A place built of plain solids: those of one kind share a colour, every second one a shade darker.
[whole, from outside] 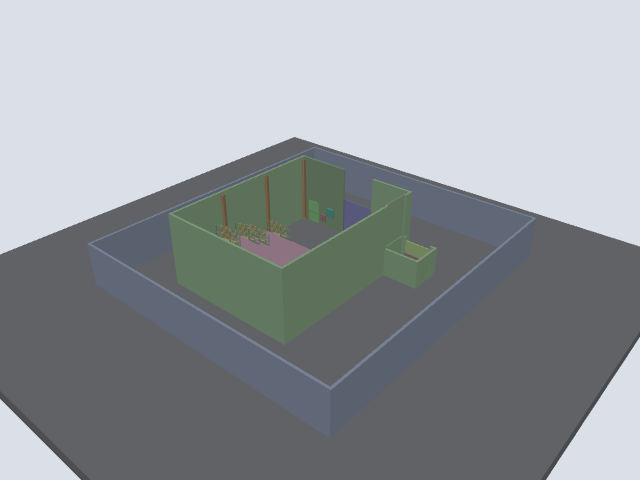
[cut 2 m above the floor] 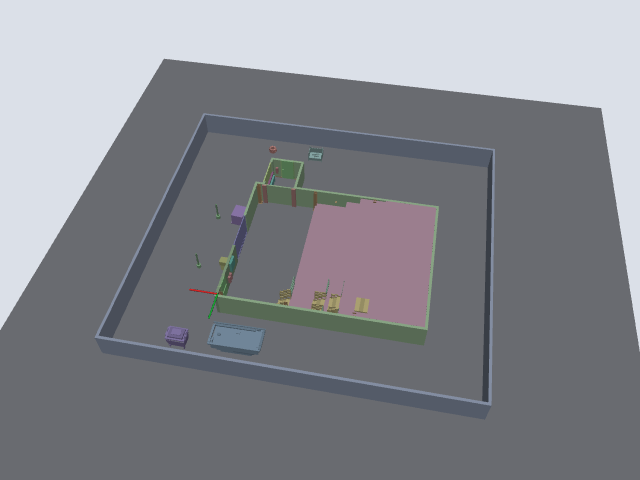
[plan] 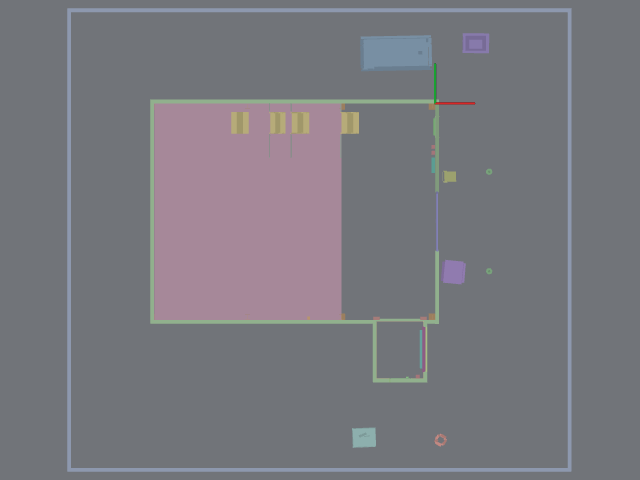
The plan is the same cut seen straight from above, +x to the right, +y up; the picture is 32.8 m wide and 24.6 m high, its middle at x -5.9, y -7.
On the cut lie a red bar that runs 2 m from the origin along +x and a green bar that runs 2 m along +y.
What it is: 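A works' training theatre; one tall room, parted across its whole breadth into a front floor behind the doors, 3 rows toward the back wall and a gangway along that wall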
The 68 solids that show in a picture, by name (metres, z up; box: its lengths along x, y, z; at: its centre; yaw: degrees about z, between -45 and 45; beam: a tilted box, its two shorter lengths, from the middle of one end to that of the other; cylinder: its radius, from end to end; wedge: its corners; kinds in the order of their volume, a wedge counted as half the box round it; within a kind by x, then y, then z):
{
 "raised_floor_bank_1": {"box": [3.95, 11.1, 2.58], "at": [-12.43, -5.55, 1.24]},
 "raised_floor_bank_2": {"box": [2.0, 11.1, 1.93], "at": [-9.45, -5.55, 0.92]},
 "raised_floor_bank_3": {"box": [1.1, 11.1, 1.34], "at": [-7.9, -5.55, 0.62]},
 "raised_floor_bank_4": {"box": [2.55, 11.1, 0.68], "at": [-6.08, -5.55, 0.29]},
 "yard_bound_1": {"box": [0.2, 23.76, 3.71], "at": [-18.75, -7.0, 1.8]},
 "yard_bound_2": {"box": [25.84, 0.2, 3.71], "at": [-5.93, -18.78, 1.8]},
 "yard_bound_3": {"box": [25.84, 0.2, 3.71], "at": [-5.93, 4.77, 1.8]},
 "yard_bound_4": {"box": [0.2, 23.76, 3.71], "at": [6.89, -7.0, 1.8]},
 "wall_1": {"box": [0.2, 11.5, 6.15], "at": [-14.5, -5.55, 3.02]},
 "wall_2": {"box": [11.6, 0.2, 6.15], "at": [-8.8, -11.2, 3.02]},
 "wall_3": {"box": [14.8, 0.2, 6.15], "at": [-7.2, 0.1, 3.02]},
 "wall_4": {"box": [0.2, 3.2, 2.45], "at": [-3.1, -12.7, 1.18]},
 "wall_5": {"box": [2.8, 0.2, 2.45], "at": [-1.8, -14.2, 1.18]},
 "wall_6": {"box": [2.4, 0.06, 2.45], "at": [-1.8, -11.13, 1.18]},
 "wall_7": {"box": [2.52, 0.06, 6.15], "at": [-1.8, -11.07, 3.02]},
 "wall_8": {"box": [0.2, 0.56, 2.45], "at": [-0.5, -14.03, 1.18]},
 "wall_9": {"box": [0.2, 0.36, 2.45], "at": [-0.5, -11.28, 1.18]},
 "wall_10": {"box": [0.8, 0.2, 6.15], "at": [-0.2, -11.2, 3.02]},
 "wall_11": {"box": [0.2, 3.76, 6.15], "at": [0.1, -9.43, 3.02]},
 "wall_12": {"box": [0.2, 4.76, 6.15], "at": [0.1, -2.17, 3.02]},
 "beyond_skip_1": {"box": [0.17, 1.03, 0.12], "at": [-3.74, 2.47, 1.18], "yaw": 1.1},
 "beyond_skip_2": {"box": [0.25, 1.35, 0.1], "at": [-3.61, 2.38, 1.07], "yaw": 1.1},
 "beyond_skip_3": {"box": [3.6, 0.12, 0.12], "at": [-2.02, 3.4, 1.18], "yaw": 1.1},
 "beyond_skip_4": {"box": [2.18, 1.3, 0.93], "at": [-2.0, 2.57, 0.41], "yaw": 1.1},
 "beyond_skip_5": {"box": [3.27, 1.63, 0.41], "at": [-2.0, 2.57, 0.81], "yaw": 1.1},
 "beyond_skip_6": {"box": [3.65, 0.09, 0.05], "at": [-1.98, 1.73, 1.21], "yaw": 1.1},
 "beyond_skip_7": {"box": [2.86, 0.17, 0.1], "at": [-1.69, 1.82, 1.07], "yaw": 1.1},
 "beyond_skip_8": {"box": [0.17, 1.03, 0.12], "at": [-0.25, 2.53, 1.18], "yaw": 1.1},
 "door_landing_1": {"box": [0.32, 1.12, 0.49], "at": [-10.31, -1.0, 2.12]},
 "door_landing_2": {"box": [0.32, 1.12, 0.33], "at": [-10.01, -1.0, 2.04]},
 "door_landing_3": {"box": [0.32, 1.12, 0.16], "at": [-9.71, -1.0, 1.96]},
 "door_landing_4": {"box": [0.28, 1.12, 0.44], "at": [-8.33, -1.0, 1.51]},
 "door_landing_5": {"box": [0.28, 1.12, 0.29], "at": [-8.07, -1.0, 1.44]},
 "door_landing_6": {"box": [0.28, 1.12, 0.15], "at": [-7.81, -1.0, 1.36]},
 "door_landing_7": {"box": [0.32, 1.12, 0.49], "at": [-7.21, -1.0, 0.88]},
 "door_landing_8": {"box": [0.32, 1.12, 0.33], "at": [-6.91, -1.0, 0.8]},
 "door_landing_9": {"box": [0.32, 1.12, 0.17], "at": [-6.61, -1.0, 0.71]},
 "door_landing_10": {"box": [0.32, 1.12, 0.52], "at": [-4.66, -1.0, 0.21]},
 "door_landing_11": {"box": [0.32, 1.12, 0.36], "at": [-4.36, -1.0, 0.13]},
 "door_landing_12": {"box": [0.32, 1.12, 0.21], "at": [-4.06, -1.0, 0.05]},
 "beyond_tote_tank_1": {"box": [0.95, 1.18, 1.02], "at": [0.93, -8.65, 0.63], "yaw": -5.6},
 "beyond_tote_tank_2": {"box": [0.12, 1.0, 0.024], "at": [1.47, -8.69, 0.11], "yaw": -4.6},
 "pier_1": {"box": [0.34, 0.17, 6.15], "at": [-3.0, -11.02, 3.02]},
 "pier_2": {"box": [0.34, 0.17, 6.15], "at": [-0.6, -11.02, 3.02]},
 "roller_shutter_1": {"box": [0.07, 2.86, 0.12], "at": [0.1, -6.05, 0.09]},
 "roller_shutter_2": {"box": [0.06, 2.86, 3.35], "at": [0.12, -6.05, 1.62]},
 "beyond_waste_container_1": {"box": [0.67, 0.47, 0.22], "at": [2.08, 3.03, 1.18], "yaw": -0.4},
 "beyond_waste_container_2": {"box": [1.06, 0.77, 0.19], "at": [2.08, 3.08, 1.17], "yaw": -0.4},
 "beyond_waste_container_3": {"box": [1.36, 1.02, 0.09], "at": [2.09, 3.08, 1.09], "yaw": -0.4},
 "window_pane_1": {"box": [0.1, 2.3, 1.16], "at": [-0.45, -12.6, 1.47]},
 "steel_column_1": {"box": [0.26, 0.014, 5.95], "at": [-9.6, -0.26, 2.92]},
 "steel_column_2": {"box": [0.26, 0.014, 5.95], "at": [-9.6, -0.02, 2.92]},
 "steel_column_3": {"box": [0.26, 0.014, 5.95], "at": [-4.8, -10.84, 2.92]},
 "steel_column_4": {"box": [0.26, 0.014, 5.95], "at": [-4.8, -0.26, 2.92]},
 "steel_column_5": {"box": [0.012, 0.23, 5.95], "at": [-4.8, -0.14, 2.92]},
 "steel_column_6": {"box": [0.26, 0.014, 5.95], "at": [-4.8, -0.02, 2.92]},
 "steel_column_7": {"box": [0.26, 0.014, 5.95], "at": [-0.14, -10.84, 2.92]},
 "steel_column_8": {"box": [0.26, 0.014, 5.95], "at": [-0.14, -0.26, 2.92]},
 "steel_column_9": {"box": [0.012, 0.23, 5.95], "at": [-0.14, -0.14, 2.92]},
 "steel_column_10": {"box": [0.26, 0.014, 5.95], "at": [-0.14, -0.02, 2.92]},
 "door_leaf_1": {"box": [1.0, 0.044, 2.15], "at": [-1.8, -14.1, 1.02]},
 "door_leaf_2": {"box": [0.044, 1.0, 2.15], "at": [0.0, -1.2, 1.02]},
 "radiator_1": {"box": [0.14, 1.98, 0.6], "at": [-0.72, -12.6, 0.41]},
 "distribution_board_1": {"box": [0.18, 0.8, 0.91], "at": [-0.09, -3.17, 1.5]},
 "beyond_wheeled_bin_1": {"box": [0.6, 0.53, 0.4], "at": [0.77, -3.75, 0.82], "yaw": 0.3},
 "beyond_stillage_1": {"box": [1.18, 0.98, 0.08], "at": [-3.64, -17.13, 0.14], "yaw": 2.3},
 "beyond_stillage_2": {"box": [1.2, 0.037, 0.53], "at": [-3.62, -17.61, 0.4], "yaw": 2.3},
 "window_1": {"box": [0.23, 2.36, 0.024], "at": [-0.55, -12.6, 0.89]}
}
